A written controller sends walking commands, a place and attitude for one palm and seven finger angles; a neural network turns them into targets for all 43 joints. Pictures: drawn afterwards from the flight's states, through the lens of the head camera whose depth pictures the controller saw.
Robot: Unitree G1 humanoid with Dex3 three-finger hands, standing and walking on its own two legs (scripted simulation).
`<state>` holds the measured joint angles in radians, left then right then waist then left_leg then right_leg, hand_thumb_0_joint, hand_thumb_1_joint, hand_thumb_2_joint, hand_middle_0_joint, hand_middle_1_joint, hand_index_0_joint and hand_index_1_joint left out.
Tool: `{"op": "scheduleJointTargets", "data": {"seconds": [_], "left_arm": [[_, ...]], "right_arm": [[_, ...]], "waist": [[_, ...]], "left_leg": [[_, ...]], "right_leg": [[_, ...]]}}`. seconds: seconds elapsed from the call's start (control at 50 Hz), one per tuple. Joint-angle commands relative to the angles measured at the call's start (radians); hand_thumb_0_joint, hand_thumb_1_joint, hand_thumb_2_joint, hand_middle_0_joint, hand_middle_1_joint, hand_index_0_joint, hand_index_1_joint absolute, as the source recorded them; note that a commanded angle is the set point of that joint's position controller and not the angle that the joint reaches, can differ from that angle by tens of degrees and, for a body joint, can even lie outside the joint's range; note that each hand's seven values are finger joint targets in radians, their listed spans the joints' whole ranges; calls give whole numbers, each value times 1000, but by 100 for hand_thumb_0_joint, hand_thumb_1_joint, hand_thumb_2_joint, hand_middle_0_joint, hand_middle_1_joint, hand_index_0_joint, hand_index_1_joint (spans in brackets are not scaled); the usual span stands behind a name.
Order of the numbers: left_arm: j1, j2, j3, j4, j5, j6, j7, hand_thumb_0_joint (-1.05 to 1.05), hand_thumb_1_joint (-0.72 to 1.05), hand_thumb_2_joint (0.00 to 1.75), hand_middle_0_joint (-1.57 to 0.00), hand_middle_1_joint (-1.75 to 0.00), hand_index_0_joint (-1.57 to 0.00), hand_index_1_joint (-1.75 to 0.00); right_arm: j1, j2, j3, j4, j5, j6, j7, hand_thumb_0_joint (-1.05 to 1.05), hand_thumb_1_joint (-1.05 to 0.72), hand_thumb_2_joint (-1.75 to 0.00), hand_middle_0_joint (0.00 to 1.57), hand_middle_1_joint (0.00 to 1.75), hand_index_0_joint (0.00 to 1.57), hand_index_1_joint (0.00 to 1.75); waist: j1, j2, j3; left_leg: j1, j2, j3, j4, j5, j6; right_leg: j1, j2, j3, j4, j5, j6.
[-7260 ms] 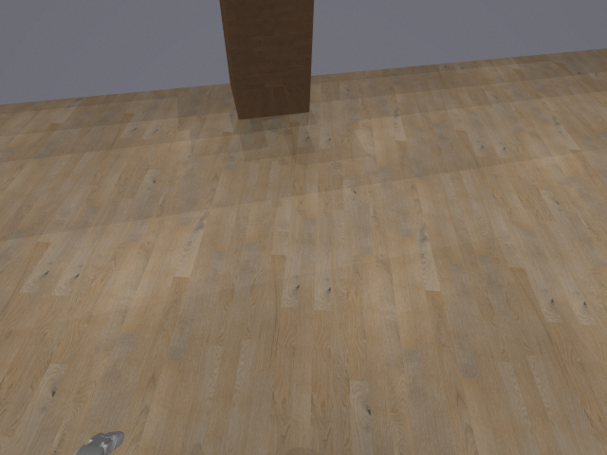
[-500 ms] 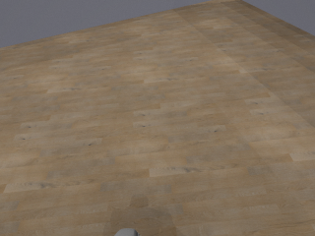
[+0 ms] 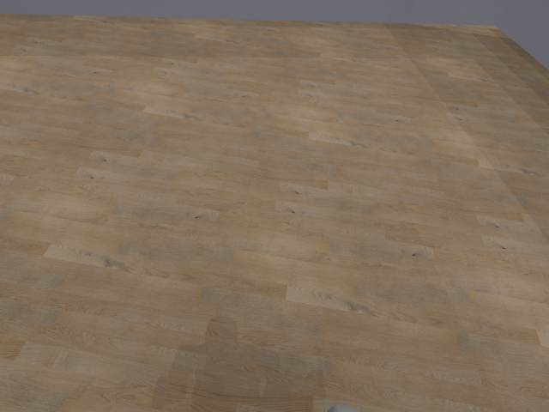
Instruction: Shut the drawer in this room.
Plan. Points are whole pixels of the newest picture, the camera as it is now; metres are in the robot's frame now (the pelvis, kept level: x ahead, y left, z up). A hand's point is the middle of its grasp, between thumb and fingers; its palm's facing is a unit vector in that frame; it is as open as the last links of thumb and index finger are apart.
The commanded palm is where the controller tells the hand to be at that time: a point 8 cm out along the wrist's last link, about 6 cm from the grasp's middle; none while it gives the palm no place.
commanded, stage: turn or walk to find it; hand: left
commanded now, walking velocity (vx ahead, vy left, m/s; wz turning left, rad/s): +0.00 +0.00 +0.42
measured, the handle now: out of the picture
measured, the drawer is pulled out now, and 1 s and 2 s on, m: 0.26 0.26 0.26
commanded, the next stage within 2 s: none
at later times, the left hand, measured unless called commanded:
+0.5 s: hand out of the picture +0.03 +0.14 -0.15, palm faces +0.22 -0.94 -0.27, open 7.4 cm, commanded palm none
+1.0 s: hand out of the picture -0.08 +0.22 -0.18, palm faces +0.46 -0.85 -0.23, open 7.4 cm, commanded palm none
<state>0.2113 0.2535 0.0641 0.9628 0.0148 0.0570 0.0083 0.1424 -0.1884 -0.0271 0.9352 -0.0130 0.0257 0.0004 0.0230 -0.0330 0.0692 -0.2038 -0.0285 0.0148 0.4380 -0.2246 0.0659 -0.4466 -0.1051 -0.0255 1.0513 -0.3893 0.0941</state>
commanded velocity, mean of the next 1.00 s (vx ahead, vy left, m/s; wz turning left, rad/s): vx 0.00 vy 0.00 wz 0.42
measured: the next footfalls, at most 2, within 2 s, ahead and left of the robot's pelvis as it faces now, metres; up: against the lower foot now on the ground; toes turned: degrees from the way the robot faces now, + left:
right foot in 0.28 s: +0.02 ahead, -0.15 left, +0.00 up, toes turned +4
left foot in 0.76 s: -0.05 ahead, +0.09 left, +0.00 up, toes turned +26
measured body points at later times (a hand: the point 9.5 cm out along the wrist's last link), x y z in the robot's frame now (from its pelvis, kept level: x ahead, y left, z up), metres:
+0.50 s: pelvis -0.02 -0.06 +0.00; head +0.01 -0.09 +0.45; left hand +0.02 +0.19 -0.13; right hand +0.05 -0.31 -0.17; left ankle -0.08 +0.09 -0.65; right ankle -0.02 -0.15 -0.74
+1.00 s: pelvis -0.04 +0.00 +0.00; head -0.02 +0.04 +0.45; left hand -0.11 +0.26 -0.16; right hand +0.16 -0.18 -0.13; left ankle -0.08 +0.08 -0.74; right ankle +0.00 -0.16 -0.66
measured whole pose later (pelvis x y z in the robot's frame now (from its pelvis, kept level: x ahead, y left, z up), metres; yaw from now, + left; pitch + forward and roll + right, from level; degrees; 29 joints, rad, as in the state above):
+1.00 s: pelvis -0.04 +0.00 +0.00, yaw +25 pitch +0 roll -1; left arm 0.20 0.26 0.06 0.96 0.01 0.06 0.01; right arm 0.14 -0.19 -0.03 0.93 -0.01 0.02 0.00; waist 0.02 -0.03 0.08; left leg -0.20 -0.01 0.02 0.46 -0.25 0.05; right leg -0.45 -0.10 -0.04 1.07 -0.41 0.09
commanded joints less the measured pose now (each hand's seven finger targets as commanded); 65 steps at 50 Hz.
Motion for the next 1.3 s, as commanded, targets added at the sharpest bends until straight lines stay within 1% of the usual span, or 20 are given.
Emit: {"op": "scheduleJointTargets", "data": {"seconds": [0.0, 0.08, 0.2, 0.22, 0.26, 0.28, 0.34, 0.38, 0.58, 0.66, 0.7, 0.72, 0.74, 0.76, 0.88, 1.12, 1.2, 1.22, 1.26, 1.28], "left_arm": [[-42, 63, 11, -89, 2, -20, 10, 0, 90, 90, -20, -30, -20, -30], [-91, 48, 7, -114, -2, -22, 12, 0, 90, 90, -20, -30, -20, -30], [1, 47, 8, -101, -12, -40, 20, 0, 90, 90, -20, -30, -20, -30], [27, 72, 12, -96, -9, -49, 23, 0, 90, 90, -20, -30, -20, -30], [62, 202, 37, -99, 13, -62, 33, 0, 90, 90, -20, -30, -20, -30], [44, 198, 27, -114, 5, -55, 33, 0, 90, 90, -20, -30, -20, -30], [-104, 104, 9, -142, -1, -58, 32, 0, 90, 90, -20, -30, -20, -30], [-74, 82, 2, -131, -1, -69, 27, 0, 90, 90, -20, -30, -20, -30], [76, 142, 24, -65, 17, -62, 25, 0, 90, 90, -20, -30, -20, -30], [63, 171, 34, -54, 18, -55, 23, 0, 90, 90, -20, -30, -20, -30], [50, 160, 34, -55, 4, -49, 20, 0, 90, 90, -20, -30, -20, -30], [69, 118, 27, -69, -4, -43, 17, 0, 90, 90, -20, -30, -20, -30], [57, 50, 4, -105, -5, -38, 14, 0, 90, 90, -20, -30, -20, -30], [10, 73, 2, -111, 2, -26, 21, 0, 90, 90, -20, -30, -20, -30], [4, 74, 10, -61, -1, -24, 5, 0, 90, 90, -20, -30, -20, -30], [-78, 47, 1, -115, -7, -27, 13, 0, 90, 90, -20, -30, -20, -30], [16, 54, 8, -98, -11, -44, 17, 0, 90, 90, -20, -30, -20, -30], [45, 87, 13, -90, -6, -56, 19, 0, 90, 90, -20, -30, -20, -30], [78, 214, 36, -95, 11, -67, 30, 0, 90, 90, -20, -30, -20, -30], [51, 182, 30, -107, 3, -63, 32, 0, 90, 90, -20, -30, -20, -30]], "right_arm": [[86, -216, -60, -33, -7, -16, -17, 0, -90, -90, 20, 30, 20, 30], [107, -218, -68, -31, -13, -10, -17, 0, -90, -90, 20, 30, 20, 30], [81, -211, -76, -39, -9, -3, -11, 0, -90, -90, 20, 30, 20, 30], [81, -190, -75, -39, -3, -3, -7, 0, -90, -90, 20, 30, 20, 30], [87, -96, -60, -77, 2, -5, -1, 0, -90, -90, 20, 30, 20, 30], [79, -145, -75, -70, -7, 7, -3, 0, -90, -90, 20, 30, 20, 30], [123, -136, -80, -8, -13, 36, 12, 0, -90, -90, 20, 30, 20, 30], [150, -120, -74, 8, -11, 35, 17, 0, -90, -90, 20, 30, 20, 30], [-5, -98, -51, -27, -1, 29, 14, 0, -90, -90, 20, 30, 20, 30], [14, -102, -43, -32, 6, 12, 11, 0, -90, -90, 20, 30, 20, 30], [76, -136, -48, -17, 3, -3, 13, 0, -90, -90, 20, 30, 20, 30], [113, -218, -66, -17, -3, -15, 11, 0, -90, -90, 20, 30, 20, 30], [160, -307, -86, -14, -3, -16, 3, 0, -90, -90, 20, 30, 20, 30], [190, -313, -85, 3, -3, -5, -2, 0, -90, -90, 20, 30, 20, 30], [46, -217, -51, -34, -4, -21, -23, 0, -90, -90, 20, 30, 20, 30], [81, -216, -69, -39, -14, -8, -14, 0, -90, -90, 20, 30, 20, 30], [54, -211, -73, -47, -9, -4, -11, 0, -90, -90, 20, 30, 20, 30], [62, -185, -72, -48, -1, -6, -6, 0, -90, -90, 20, 30, 20, 30], [69, -112, -62, -84, 4, -3, -4, 0, -90, -90, 20, 30, 20, 30], [71, -149, -74, -65, -5, 13, -4, 0, -90, -90, 20, 30, 20, 30]], "waist": [[-53, 166, -79], [-66, 187, -89], [-14, 165, -141], [1, 120, -148], [22, -270, -140], [17, -175, -128], [-59, -96, -7], [-59, -103, -13], [18, -165, -36], [4, -189, -85], [-38, -99, -137], [-55, 109, -187], [-77, 363, -188], [-99, 260, -193], [-35, 182, -97], [-53, 202, -77], [0, 162, -110], [10, 88, -128], [29, -259, -139], [17, -158, -126]], "left_leg": [[110, 264, -275, -119, 399, 112], [87, 258, -336, -105, 375, 122], [-43, 190, -360, -24, 342, 69], [-124, 154, -338, 21, 257, 28], [-408, -53, -78, 366, -309, -92], [-365, -18, -104, 553, -353, -91], [-354, 30, -94, 762, -185, -105], [-366, 35, -65, 779, -127, -124], [-268, 62, 32, 454, -230, -141], [-151, 51, 73, 234, -188, -119], [29, 56, 67, -17, 47, -101], [204, 207, -119, -84, 269, -48], [294, 431, -382, -74, 697, 76], [222, 463, -325, -51, 705, 145], [150, 274, -159, -63, 665, 83], [52, 252, -300, -65, 494, 108], [-64, 196, -315, 9, 368, 56], [-131, 147, -281, 72, 249, 7], [-361, -39, -67, 461, -373, -94], [-323, 0, -115, 629, -346, -91]], "right_leg": [[-66, 10, 11, -59, -21, 5], [-10, 37, 10, -168, -62, -6], [263, 82, -15, -550, 118, -34], [378, 50, 9, -678, 205, -40], [506, -344, 366, -778, 308, -192], [359, -389, 330, -781, 331, -252], [223, -220, 136, -785, 259, -199], [264, -179, 43, -757, 374, -179], [361, -242, -18, -681, 598, -229], [371, -251, -44, -598, 636, -211], [310, -208, -112, -459, 555, -134], [135, -129, -153, -279, 310, -73], [-102, -18, -138, -98, -256, -12], [-61, -20, -48, 9, -286, -28], [-88, -12, -4, 76, -29, -8], [60, 47, -13, -261, -53, -12], [276, 66, -27, -565, 153, -29], [388, 16, 13, -685, 245, -38], [455, -387, 352, -750, 475, -221], [340, -371, 296, -770, 389, -263]]}}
